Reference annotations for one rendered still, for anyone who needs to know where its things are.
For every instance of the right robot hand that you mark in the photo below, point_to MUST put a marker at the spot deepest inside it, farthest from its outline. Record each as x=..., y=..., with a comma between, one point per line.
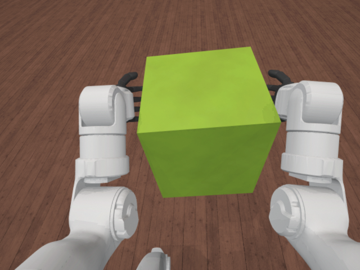
x=283, y=78

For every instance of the robot left upper arm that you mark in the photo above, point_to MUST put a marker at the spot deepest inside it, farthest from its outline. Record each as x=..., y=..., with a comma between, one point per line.
x=100, y=218

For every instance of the robot left forearm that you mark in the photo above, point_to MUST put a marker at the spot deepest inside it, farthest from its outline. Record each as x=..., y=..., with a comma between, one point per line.
x=103, y=114

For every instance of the carton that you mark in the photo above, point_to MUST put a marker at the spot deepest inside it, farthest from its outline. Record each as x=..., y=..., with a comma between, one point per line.
x=206, y=122

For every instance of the robot left thigh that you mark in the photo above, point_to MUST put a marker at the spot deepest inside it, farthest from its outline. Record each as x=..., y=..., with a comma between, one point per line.
x=155, y=261

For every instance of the robot right forearm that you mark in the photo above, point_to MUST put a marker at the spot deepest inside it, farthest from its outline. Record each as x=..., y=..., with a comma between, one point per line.
x=313, y=112

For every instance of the left robot hand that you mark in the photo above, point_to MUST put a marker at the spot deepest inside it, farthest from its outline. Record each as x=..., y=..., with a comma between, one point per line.
x=123, y=82

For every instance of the robot right upper arm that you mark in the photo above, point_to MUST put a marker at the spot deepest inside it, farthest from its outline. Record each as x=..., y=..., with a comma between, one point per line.
x=315, y=222

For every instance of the left robot shin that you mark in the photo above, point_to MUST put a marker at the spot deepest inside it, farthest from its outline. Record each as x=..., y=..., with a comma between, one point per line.
x=157, y=249

